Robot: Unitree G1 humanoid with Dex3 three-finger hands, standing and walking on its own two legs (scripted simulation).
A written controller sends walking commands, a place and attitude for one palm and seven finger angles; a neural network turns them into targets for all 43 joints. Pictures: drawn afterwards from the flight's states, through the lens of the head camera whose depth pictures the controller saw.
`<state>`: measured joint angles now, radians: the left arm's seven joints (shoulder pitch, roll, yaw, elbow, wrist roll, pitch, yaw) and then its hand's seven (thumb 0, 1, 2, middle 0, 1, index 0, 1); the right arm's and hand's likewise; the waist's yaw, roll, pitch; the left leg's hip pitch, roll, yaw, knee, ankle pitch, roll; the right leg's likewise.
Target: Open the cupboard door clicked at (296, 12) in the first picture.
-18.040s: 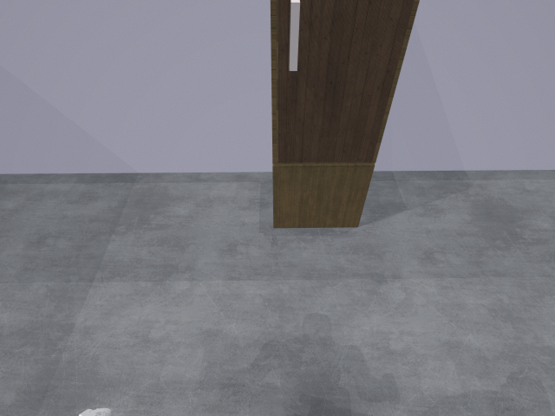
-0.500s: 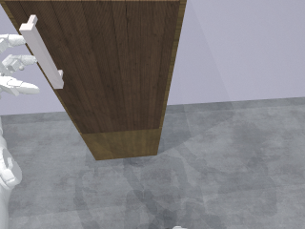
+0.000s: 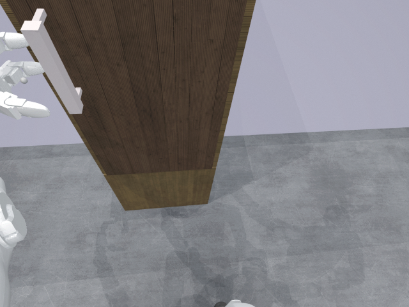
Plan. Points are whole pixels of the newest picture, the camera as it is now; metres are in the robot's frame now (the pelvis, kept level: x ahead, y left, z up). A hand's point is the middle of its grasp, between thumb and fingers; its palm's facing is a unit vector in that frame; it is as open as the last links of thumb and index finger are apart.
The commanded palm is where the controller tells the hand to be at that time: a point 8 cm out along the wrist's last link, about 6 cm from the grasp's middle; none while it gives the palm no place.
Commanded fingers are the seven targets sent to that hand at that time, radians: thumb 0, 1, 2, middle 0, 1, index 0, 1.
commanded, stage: move the hooked fingers beside the handle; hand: left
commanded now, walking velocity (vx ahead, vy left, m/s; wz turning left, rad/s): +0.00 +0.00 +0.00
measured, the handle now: (60, 66) +0.52 +0.25 +0.15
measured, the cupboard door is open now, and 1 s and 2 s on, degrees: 0 0 1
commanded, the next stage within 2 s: slide the fingers in behind the handle in 0.40 s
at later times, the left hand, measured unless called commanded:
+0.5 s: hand (22, 84) +0.46 +0.28 +0.16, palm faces +0.06 -1.00 -0.01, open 14.0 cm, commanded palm +0.44 +0.33 +0.15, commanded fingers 0.00 -0.50 0.30 -0.30 -1.20 -0.30 -1.20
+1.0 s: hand (41, 85) +0.47 +0.26 +0.15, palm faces +0.05 -1.00 -0.01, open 13.9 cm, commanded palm +0.44 +0.30 +0.15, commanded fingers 0.00 -0.50 0.30 -0.30 -1.20 -0.30 -1.20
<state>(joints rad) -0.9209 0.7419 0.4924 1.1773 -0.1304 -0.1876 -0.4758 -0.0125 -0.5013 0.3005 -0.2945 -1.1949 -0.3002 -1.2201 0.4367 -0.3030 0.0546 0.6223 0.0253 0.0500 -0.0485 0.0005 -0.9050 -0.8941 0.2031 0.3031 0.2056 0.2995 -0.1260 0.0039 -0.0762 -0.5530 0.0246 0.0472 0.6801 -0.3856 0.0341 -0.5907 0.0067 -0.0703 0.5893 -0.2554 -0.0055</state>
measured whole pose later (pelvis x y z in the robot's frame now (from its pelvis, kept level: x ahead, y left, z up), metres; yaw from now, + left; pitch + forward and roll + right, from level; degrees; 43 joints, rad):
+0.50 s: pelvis +0.00 +0.00 +0.00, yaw +0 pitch +13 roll -2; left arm -0.89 0.72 0.49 1.16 -0.14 -0.20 -0.48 -0.01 -0.50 0.30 -0.29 -1.19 -0.30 -1.20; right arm 0.39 -0.30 0.06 0.59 0.03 0.04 -0.05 0.00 -0.91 -0.89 0.20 0.30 0.21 0.30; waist -0.11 0.01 -0.07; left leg -0.53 0.03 0.05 0.68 -0.38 0.03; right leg -0.57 0.01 -0.07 0.60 -0.26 -0.01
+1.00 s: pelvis -0.01 -0.01 +0.00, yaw +0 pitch +14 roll -2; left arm -0.92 0.70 0.47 1.17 -0.12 -0.19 -0.43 -0.01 -0.50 0.30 -0.30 -1.20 -0.31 -1.21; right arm 0.42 -0.30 0.06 0.60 0.03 0.03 -0.05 0.00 -0.91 -0.89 0.20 0.30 0.21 0.30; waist -0.13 0.01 -0.07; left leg -0.55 0.03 0.05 0.69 -0.38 0.03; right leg -0.59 0.01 -0.06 0.61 -0.25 -0.01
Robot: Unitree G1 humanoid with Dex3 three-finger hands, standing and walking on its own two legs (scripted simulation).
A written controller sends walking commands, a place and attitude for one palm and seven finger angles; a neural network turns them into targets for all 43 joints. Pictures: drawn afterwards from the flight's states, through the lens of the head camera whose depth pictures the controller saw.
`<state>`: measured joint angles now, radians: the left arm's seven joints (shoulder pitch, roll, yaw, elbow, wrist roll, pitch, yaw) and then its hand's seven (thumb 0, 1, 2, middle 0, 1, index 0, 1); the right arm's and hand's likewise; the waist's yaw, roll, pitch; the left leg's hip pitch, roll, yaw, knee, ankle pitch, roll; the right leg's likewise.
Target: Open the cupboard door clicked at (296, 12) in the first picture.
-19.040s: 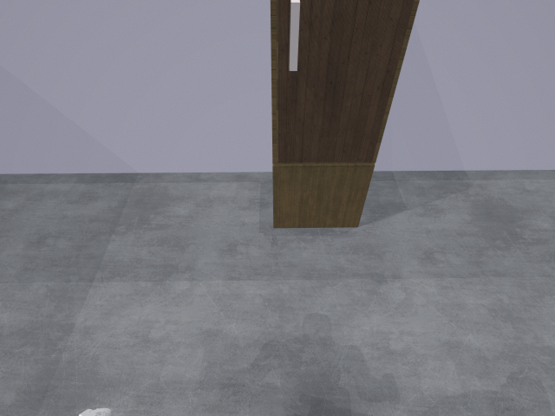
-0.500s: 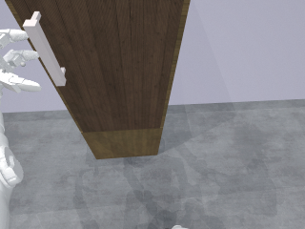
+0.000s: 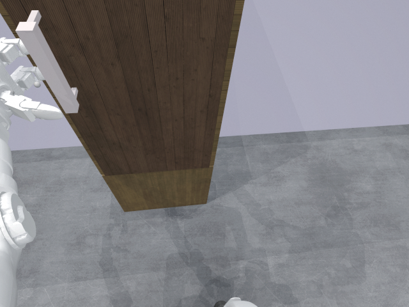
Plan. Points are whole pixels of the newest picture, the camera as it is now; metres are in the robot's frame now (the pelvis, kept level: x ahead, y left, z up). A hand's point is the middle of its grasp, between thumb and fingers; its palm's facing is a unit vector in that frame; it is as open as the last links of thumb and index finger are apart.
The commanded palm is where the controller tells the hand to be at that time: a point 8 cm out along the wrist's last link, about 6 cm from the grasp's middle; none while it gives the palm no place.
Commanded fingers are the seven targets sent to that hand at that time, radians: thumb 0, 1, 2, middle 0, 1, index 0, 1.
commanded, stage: slide the fingers in behind the handle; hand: left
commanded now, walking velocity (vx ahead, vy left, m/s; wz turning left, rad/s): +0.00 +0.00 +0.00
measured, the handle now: (55, 67) +0.53 +0.25 +0.15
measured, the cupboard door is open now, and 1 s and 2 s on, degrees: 0 1 0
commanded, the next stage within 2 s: close the thumb around the handle in 1.10 s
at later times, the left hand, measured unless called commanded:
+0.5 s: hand (55, 83) +0.48 +0.24 +0.15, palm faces +0.03 -1.00 +0.01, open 13.9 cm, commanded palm +0.46 +0.28 +0.15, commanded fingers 0.00 -0.50 0.30 -0.30 -1.20 -0.30 -1.20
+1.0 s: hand (64, 85) +0.47 +0.22 +0.15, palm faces +0.07 -1.00 +0.00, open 14.1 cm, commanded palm +0.45 +0.26 +0.15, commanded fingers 0.00 -0.50 0.30 -0.30 -1.20 -0.30 -1.20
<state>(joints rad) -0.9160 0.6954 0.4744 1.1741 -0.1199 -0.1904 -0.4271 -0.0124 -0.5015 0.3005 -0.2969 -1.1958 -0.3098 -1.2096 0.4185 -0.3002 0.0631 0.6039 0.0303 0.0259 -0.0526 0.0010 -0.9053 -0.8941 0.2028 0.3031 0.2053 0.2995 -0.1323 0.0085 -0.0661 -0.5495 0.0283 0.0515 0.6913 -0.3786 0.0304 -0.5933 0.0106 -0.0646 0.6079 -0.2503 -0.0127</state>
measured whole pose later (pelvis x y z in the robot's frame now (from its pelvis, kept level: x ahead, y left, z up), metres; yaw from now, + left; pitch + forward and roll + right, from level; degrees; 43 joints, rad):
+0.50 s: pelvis +0.01 +0.00 +0.00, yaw +1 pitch +13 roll -2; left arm -0.92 0.56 0.37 1.11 -0.15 -0.18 -0.34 -0.01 -0.50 0.30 -0.30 -1.21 -0.31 -1.22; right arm 0.41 -0.29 0.05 0.65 0.02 0.00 -0.04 0.00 -0.91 -0.89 0.20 0.30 0.21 0.30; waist -0.10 0.02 -0.08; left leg -0.53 0.01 0.03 0.69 -0.38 0.03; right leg -0.57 0.00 -0.08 0.60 -0.26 -0.01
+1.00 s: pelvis +0.00 +0.00 +0.00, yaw +1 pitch +11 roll -1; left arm -0.87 0.52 0.39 1.08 -0.14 -0.20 -0.28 -0.01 -0.50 0.30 -0.28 -1.20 -0.28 -1.20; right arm 0.40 -0.29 0.05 0.64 0.03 -0.02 -0.04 0.00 -0.91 -0.89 0.20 0.30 0.20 0.30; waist -0.10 0.03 -0.07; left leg -0.48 0.02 0.05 0.66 -0.37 0.03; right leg -0.53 0.00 -0.07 0.60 -0.26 -0.02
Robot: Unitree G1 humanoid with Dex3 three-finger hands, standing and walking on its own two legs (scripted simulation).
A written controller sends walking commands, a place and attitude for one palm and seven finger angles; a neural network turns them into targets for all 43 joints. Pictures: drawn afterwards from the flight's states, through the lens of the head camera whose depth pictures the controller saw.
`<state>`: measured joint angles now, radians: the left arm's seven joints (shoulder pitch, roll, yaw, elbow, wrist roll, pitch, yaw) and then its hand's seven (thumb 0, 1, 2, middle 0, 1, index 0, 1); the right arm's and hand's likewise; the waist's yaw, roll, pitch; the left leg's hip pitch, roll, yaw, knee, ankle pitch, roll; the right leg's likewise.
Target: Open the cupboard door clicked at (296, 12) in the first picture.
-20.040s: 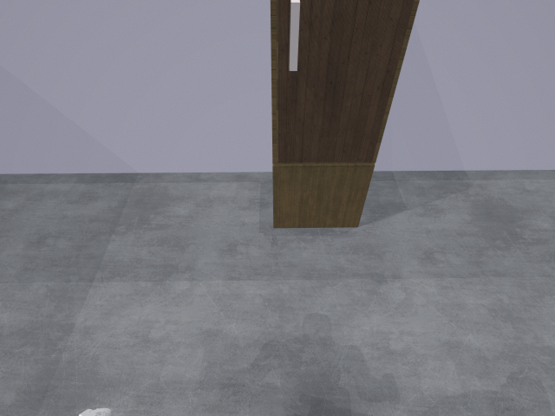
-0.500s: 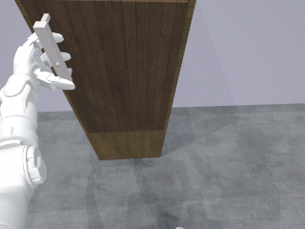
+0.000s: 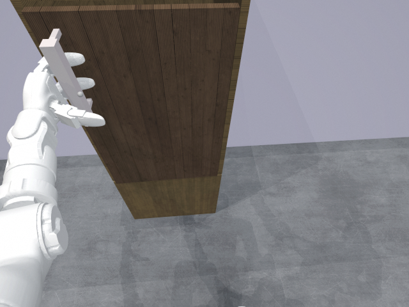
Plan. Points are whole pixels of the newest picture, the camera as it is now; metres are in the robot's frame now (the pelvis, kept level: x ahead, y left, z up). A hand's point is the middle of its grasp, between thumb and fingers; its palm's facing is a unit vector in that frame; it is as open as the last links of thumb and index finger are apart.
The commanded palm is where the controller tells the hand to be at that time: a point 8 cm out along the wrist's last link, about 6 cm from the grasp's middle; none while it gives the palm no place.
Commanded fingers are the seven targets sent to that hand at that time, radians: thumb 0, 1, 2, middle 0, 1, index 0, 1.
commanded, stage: slide the fingers in behind the handle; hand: left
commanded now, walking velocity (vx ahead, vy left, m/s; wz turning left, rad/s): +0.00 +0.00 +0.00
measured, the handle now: (73, 79) +0.52 +0.25 +0.15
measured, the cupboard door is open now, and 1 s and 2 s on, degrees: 1 0 48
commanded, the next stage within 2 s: close the thumb around the handle in 0.10 s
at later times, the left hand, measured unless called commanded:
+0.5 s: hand (81, 90) +0.49 +0.22 +0.15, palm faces +0.06 -1.00 -0.01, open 11.4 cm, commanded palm +0.46 +0.26 +0.15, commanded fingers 0.00 0.40 0.68 -0.36 -1.30 -0.36 -1.30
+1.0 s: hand (81, 89) +0.49 +0.22 +0.15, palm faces +0.06 -1.00 +0.00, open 5.5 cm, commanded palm +0.46 +0.27 +0.15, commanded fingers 0.00 0.90 0.90 -0.40 -1.35 -0.40 -1.35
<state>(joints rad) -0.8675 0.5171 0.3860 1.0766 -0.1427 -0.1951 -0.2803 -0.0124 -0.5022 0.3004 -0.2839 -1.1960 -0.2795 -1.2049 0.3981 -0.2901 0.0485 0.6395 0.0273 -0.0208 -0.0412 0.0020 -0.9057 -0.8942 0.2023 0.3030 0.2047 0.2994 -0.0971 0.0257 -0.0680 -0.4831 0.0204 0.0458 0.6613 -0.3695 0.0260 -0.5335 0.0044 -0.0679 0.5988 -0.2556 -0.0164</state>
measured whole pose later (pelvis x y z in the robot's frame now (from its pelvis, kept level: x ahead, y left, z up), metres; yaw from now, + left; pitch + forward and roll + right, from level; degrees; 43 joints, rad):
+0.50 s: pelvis +0.00 +0.00 +0.00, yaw +1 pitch +13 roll -1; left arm -0.95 0.55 0.37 1.16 -0.13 -0.21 -0.28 -0.01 -0.11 0.47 -0.33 -1.25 -0.33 -1.26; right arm 0.42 -0.29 0.05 0.66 0.02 -0.04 -0.04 0.00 -0.91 -0.89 0.20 0.30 0.20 0.30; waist -0.11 0.02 -0.07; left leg -0.54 0.02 0.03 0.68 -0.37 0.03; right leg -0.58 0.00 -0.08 0.61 -0.25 -0.02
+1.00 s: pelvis +0.00 +0.00 +0.00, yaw +1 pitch +13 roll -2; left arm -0.92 0.52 0.36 1.12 -0.14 -0.20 -0.27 0.01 0.75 0.83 -0.38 -1.34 -0.38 -1.35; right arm 0.40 -0.29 0.05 0.66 0.02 -0.03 -0.03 0.00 -0.91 -0.89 0.20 0.30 0.20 0.30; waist -0.10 0.03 -0.08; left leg -0.52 0.01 0.04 0.67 -0.38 0.03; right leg -0.56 0.00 -0.08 0.61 -0.26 -0.01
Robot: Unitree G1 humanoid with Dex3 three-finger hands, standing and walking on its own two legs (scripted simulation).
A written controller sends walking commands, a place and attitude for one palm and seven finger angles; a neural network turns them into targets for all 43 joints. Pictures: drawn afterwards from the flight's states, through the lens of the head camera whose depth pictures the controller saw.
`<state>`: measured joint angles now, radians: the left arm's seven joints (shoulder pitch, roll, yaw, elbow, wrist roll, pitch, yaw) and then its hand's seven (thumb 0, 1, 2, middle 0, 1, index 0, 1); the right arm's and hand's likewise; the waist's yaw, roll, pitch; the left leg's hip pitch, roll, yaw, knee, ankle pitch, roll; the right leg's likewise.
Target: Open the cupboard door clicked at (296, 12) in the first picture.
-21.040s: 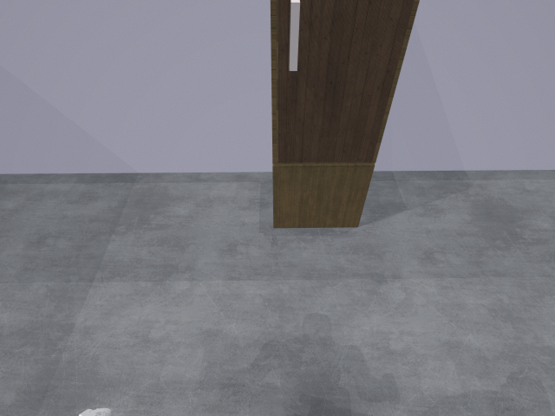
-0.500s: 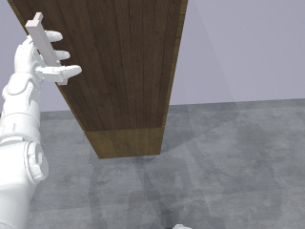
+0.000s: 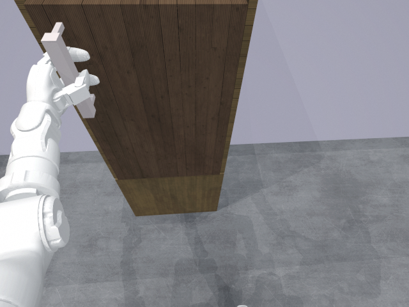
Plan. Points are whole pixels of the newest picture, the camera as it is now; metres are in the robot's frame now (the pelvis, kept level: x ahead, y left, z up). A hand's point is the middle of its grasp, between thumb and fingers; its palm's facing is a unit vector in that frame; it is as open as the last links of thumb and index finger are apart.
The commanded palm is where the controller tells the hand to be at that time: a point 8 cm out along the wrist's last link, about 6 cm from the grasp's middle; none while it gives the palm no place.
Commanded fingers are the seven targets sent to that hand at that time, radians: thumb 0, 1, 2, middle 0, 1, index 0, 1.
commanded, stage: pull the door open along its arc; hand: left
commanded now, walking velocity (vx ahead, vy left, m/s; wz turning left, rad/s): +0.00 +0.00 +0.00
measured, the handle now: (75, 74) +0.53 +0.24 +0.15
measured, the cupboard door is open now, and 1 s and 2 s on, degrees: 0 48 46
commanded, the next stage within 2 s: open thumb and fingers to let go in 0.98 s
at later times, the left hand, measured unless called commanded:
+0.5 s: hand (87, 125) +0.39 +0.19 +0.15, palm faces +0.04 -1.00 +0.02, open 6.0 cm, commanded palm +0.33 +0.23 +0.15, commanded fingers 0.00 0.90 0.90 -0.40 -1.35 -0.40 -1.35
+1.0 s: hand (161, 197) +0.26 +0.06 +0.16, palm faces +0.32 -0.95 +0.01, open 6.2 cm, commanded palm +0.20 +0.09 +0.15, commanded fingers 0.00 0.90 0.90 -0.40 -1.35 -0.40 -1.35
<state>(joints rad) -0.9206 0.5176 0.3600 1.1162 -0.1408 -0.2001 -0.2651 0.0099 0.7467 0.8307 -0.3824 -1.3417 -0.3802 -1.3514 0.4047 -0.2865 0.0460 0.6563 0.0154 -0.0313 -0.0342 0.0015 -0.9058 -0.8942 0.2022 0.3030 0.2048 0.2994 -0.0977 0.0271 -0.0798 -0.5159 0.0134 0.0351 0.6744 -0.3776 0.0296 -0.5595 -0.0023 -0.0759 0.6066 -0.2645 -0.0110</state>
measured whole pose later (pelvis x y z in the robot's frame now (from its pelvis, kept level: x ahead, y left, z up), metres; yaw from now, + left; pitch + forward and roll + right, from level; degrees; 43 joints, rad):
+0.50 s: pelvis +0.01 -0.01 +0.01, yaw -3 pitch +7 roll -1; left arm -0.32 0.31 0.35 0.36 -0.25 0.00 -0.21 0.01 0.70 0.73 -0.36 -1.34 -0.34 -1.35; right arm 0.32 -0.27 0.03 0.56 0.05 -0.01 -0.02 0.01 -0.91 -0.89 0.20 0.30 0.20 0.30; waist -0.03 0.05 -0.09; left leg -0.31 0.02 0.09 0.55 -0.36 0.02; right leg -0.40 0.02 -0.02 0.54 -0.26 -0.02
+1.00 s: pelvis +0.01 -0.03 +0.01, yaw +1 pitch -2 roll +0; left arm 0.24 -0.07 -0.24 -0.41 0.01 0.29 0.44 0.02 0.66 0.70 -0.34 -1.33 -0.36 -1.34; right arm 0.09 -0.16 0.05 0.57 -0.03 0.10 0.01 0.01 -0.91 -0.89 0.20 0.30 0.20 0.30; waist 0.04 0.08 -0.05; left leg -0.12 0.03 0.02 0.50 -0.34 -0.01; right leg -0.19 0.02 -0.09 0.49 -0.27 -0.05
